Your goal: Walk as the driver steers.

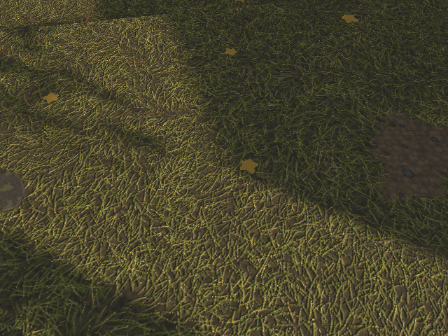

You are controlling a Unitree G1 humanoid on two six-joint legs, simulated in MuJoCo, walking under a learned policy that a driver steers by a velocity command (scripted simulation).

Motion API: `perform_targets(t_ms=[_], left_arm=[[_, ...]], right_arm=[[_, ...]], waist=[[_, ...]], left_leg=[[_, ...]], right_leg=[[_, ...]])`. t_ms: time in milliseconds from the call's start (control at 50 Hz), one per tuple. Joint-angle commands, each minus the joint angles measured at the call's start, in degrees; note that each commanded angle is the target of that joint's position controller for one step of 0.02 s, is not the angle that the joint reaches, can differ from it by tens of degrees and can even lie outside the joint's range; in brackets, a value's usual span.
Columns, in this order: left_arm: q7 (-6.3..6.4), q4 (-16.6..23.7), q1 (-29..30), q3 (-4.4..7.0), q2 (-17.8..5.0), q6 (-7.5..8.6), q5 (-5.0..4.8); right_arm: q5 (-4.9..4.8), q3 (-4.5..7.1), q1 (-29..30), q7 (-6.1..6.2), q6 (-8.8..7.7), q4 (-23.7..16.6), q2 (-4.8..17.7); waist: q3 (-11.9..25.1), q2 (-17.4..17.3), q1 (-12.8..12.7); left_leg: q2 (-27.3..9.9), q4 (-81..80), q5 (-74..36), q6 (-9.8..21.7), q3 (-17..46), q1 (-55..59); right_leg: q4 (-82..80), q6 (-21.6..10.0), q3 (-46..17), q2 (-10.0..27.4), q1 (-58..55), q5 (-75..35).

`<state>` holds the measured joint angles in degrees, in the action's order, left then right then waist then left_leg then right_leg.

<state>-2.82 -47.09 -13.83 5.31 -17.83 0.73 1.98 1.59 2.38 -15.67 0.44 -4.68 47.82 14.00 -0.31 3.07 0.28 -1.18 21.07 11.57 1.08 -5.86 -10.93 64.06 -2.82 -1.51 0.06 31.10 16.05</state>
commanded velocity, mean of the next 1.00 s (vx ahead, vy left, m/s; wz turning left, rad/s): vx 0.50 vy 0.00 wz -0.19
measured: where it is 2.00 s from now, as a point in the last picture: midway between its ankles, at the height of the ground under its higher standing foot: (254, 198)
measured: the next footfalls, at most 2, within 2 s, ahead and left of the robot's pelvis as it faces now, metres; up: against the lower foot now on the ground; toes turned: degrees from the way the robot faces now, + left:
right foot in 0.30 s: +0.28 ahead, -0.14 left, +0.00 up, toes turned -12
left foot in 0.84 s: +0.62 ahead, -0.01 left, +0.00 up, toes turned -5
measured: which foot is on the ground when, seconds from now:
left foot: down 0.00-0.32, up 0.34-0.82, down 0.84-1.00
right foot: up 0.00-0.28, down 0.30-0.86, up 0.88-1.00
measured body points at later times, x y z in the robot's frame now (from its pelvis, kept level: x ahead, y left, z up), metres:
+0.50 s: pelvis +0.24 -0.07 +0.00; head +0.26 -0.09 +0.45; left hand +0.36 +0.18 -0.13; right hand +0.26 -0.34 -0.14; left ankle +0.26 +0.09 -0.67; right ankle +0.24 -0.13 -0.75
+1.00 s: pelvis +0.52 -0.06 -0.01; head +0.55 -0.06 +0.44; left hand +0.61 +0.19 -0.15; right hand +0.56 -0.34 -0.13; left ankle +0.57 +0.00 -0.75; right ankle +0.43 -0.18 -0.66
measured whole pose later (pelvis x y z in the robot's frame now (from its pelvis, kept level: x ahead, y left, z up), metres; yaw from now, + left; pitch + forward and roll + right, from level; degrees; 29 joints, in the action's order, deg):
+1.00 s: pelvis +0.52 -0.06 -0.01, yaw -10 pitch +0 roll +0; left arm -0.8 -54.3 -16.7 2.4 -14.4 3.5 1.6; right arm 1.0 2.9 -14.0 -0.7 -3.5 51.2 13.8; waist -2.9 1.7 -0.6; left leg 2.4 24.6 9.9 4.8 -6.0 -14.6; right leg 64.9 -4.4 -0.5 1.3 22.8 17.9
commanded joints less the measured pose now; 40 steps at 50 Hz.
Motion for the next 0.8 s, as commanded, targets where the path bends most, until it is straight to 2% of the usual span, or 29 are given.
perform_targets(t_ms=[20, 80, 140, 220, 240, 260, 280, 300, 320, 340, 360, 380, 400, 420, 460, 520, 620, 720, 760, 800], left_arm=[[-0.88, 4.37, 2.35, -0.34, -0.82, -0.46, 0.05], [-1.48, 6.59, 7.99, -1.08, 0.05, -0.55, 0.01], [-2.05, 8.23, 12.88, -2.21, 1.52, -0.18, 0.06], [-1.53, 9.03, 15.48, -2.54, 0.78, 0.17, 0.67], [-1.19, 8.68, 14.38, -2.38, 0.34, 0.39, 0.88], [-0.79, 7.56, 10.83, -2.08, -0.1, 0.8, 1.05], [-0.28, 4.76, 2.72, -1.56, -0.65, 1.54, 1.42], [0.51, 1.84, -6.44, -0.48, -3.49, 2.13, 2.16], [1.52, 1.55, -11.92, 1.09, -10.66, 2.24, 2.31], [2.18, 1.47, -12.81, 1.47, -11.78, 1.52, -0.25], [2.56, 1.09, -8.33, 1.12, -10.39, 1.45, -0.86], [2.62, 0.97, -5.06, 0.08, -6.42, 1.87, -0.85], [2.59, 0.82, -2.56, -0.71, -3.86, 2.26, -0.94], [2.59, 0.53, -0.64, -1.34, -2.08, 2.62, -1.31], [2.47, -0.07, -0.97, -1.63, -1.45, 3.58, -1.34], [2.43, -2.01, -3.75, -1.27, -2.78, 4.33, -1.7], [2.35, -4.4, -8.14, -1.49, -2.69, 4.57, -1.63], [2.99, -7.25, -12.55, -1.61, -3.54, 4.43, -1.06], [3.41, -8.0, -12.46, -1.51, -4.32, 4.28, -0.83], [3.65, -8.29, -10.75, -1.35, -5.4, 4.25, -0.56]], right_arm=[[-0.51, 1.7, -3.24, -0.21, -1.4, -1.5, 6.62], [-0.32, 1.79, -4.64, -0.19, -1.21, -0.71, 6.5], [-0.22, 1.91, -5.69, -0.32, -1.2, 0.18, 7.14], [-0.38, 2.31, -9.4, -0.37, -0.28, 2.68, 8.93], [-0.45, 2.39, -9.82, -0.35, 0.1, 3.28, 9.53], [-0.53, 2.4, -10.08, -0.32, 0.49, 3.79, 10.12], [-0.9, 2.15, -9.88, -0.23, 0.96, 4.08, 10.0], [-1.03, 1.48, -9.88, -0.2, 0.99, 3.16, 8.41], [-2.15, -0.13, -12.18, -1.32, 0.65, -0.76, 2.25], [-1.29, 1.54, -8.6, -1.02, 0.81, -0.92, 7.45], [-1.36, 1.9, -4.18, -1.07, 0.89, -1.98, 7.88], [-1.65, 1.24, -3.1, -1.28, 0.39, -1.8, 6.08], [-1.24, 1.26, -3.94, -1.42, 0.63, -0.87, 5.46], [-0.15, 1.25, -5.97, -1.55, 1.52, 0.01, 5.12], [0.5, 1.28, -7.55, -2.14, 2.88, 1.08, 4.27], [0.56, 1.35, -1.89, -2.61, 3.46, -0.54, 3.74], [0.2, 0.82, 8.34, -2.67, 3.14, -3.57, 3.06], [0.04, 0.39, 15.85, -2.66, 2.72, -6.45, 3.41], [0.08, 0.5, 15.96, -2.53, 2.37, -6.96, 3.89], [0.04, 1.05, 10.52, -1.88, 1.92, -5.5, 4.86]], waist=[[0.3, -8.95, 0.19], [-1.6, -9.1, 1.06], [-3.42, -9.24, 1.91], [-4.59, -9.52, 2.46], [-3.84, -9.63, 1.71], [-1.56, -9.59, -0.06], [2.91, -7.74, -3.95], [9.39, -5.0, -7.43], [18.1, 9.68, -7.4], [20.1, 6.57, -7.94], [11.44, 2.34, -6.11], [5.59, 0.53, -4.18], [2.27, -0.33, -1.79], [0.87, 0.85, 0.44], [0.95, 1.09, 1.53], [-2.09, 0.29, 1.12], [-4.54, -0.32, -1.31], [-6.0, -0.07, -3.29], [-6.05, 0.05, -2.61], [-3.05, 0.89, 0.28]], left_leg=[[-14.57, -10.52, -15.19, 6.47, 8.91, 8.68], [-14.16, -11.69, -15.75, 6.8, 4.1, 9.08], [-13.52, -12.58, -15.49, 6.4, 0.41, 6.99], [-15.17, -10.0, -23.67, 6.08, -1.7, 10.48], [-15.34, -6.65, -31.97, 5.92, -2.47, 11.96], [-15.11, -0.55, -41.28, 5.68, -3.52, 13.14], [-13.57, 9.77, -44.32, 4.71, -5.97, 11.16], [-11.77, 22.52, -32.83, 3.57, -6.53, 1.92], [-4.05, 44.23, 3.4, 0.35, -7.1, -20.2], [0.18, 53.44, 18.72, 0.36, 2.29, -25.72], [-2.95, 54.71, 14.08, 1.2, 5.77, -29.54], [-4.64, 50.81, 10.12, 1.57, 6.2, -28.28], [-6.08, 46.41, 8.17, 1.55, 6.33, -25.19], [-6.67, 43.76, 7.04, 1.08, 6.39, -21.6], [-6.1, 42.31, 5.05, 0.44, 5.56, -18.77], [-6.88, 37.53, -0.63, -0.74, 5.06, -23.79], [-6.23, 24.71, -9.44, -1.51, 4.19, -27.61], [-3.71, 15.39, -10.43, 0.84, 2.54, -26.63], [-2.45, 12.92, -6.99, 2.51, 1.98, -24.6], [0.83, 10.7, -2.39, 4.58, 0.44, -15.47]], right_leg=[[0.22, 1.31, -1.27, 3.01, 10.55, -4.63], [-7.6, 1.93, 0.31, 3.59, 11.65, -9.19], [-19.6, 1.0, 2.46, 3.11, 5.84, -12.45], [-28.56, -2.12, 6.4, 0.84, -0.67, -6.48], [-30.1, -3.26, 7.28, -0.54, -3.43, -3.99], [-32.19, -4.47, 8.11, -2.49, -8.37, -2.67], [-36.86, -5.76, 8.71, -4.51, -18.98, -5.56], [-36.84, -7.43, 2.63, 0.02, -34.02, -4.19], [-39.46, -14.16, -25.09, 19.26, -53.39, 0.12], [-46.58, -15.83, -37.8, 23.54, -50.96, -7.38], [-45.76, -14.6, -26.32, 20.57, -45.2, -12.67], [-46.97, -12.86, -19.58, 17.64, -37.0, -16.99], [-48.97, -10.46, -14.69, 14.68, -30.95, -18.65], [-50.91, -9.05, -11.31, 12.46, -26.23, -18.76], [-53.57, -9.34, -8.86, 10.91, -23.4, -19.61], [-57.33, -10.36, -7.01, 10.54, -23.29, -17.46], [-58.11, -9.83, -4.04, 9.91, -27.27, -20.7], [-56.17, -8.78, -2.73, 11.56, -34.23, -27.43], [-53.72, -8.12, -2.39, 12.59, -36.93, -33.24], [-46.24, -6.6, -0.92, 12.25, -37.59, -48.82]])
Velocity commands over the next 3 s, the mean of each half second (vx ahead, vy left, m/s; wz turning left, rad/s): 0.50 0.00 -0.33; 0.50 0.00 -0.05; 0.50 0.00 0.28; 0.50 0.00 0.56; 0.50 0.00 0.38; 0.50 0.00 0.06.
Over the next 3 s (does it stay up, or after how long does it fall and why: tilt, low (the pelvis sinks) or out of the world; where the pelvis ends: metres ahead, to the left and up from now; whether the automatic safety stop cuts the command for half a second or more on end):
stays up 1.53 0.16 -0.02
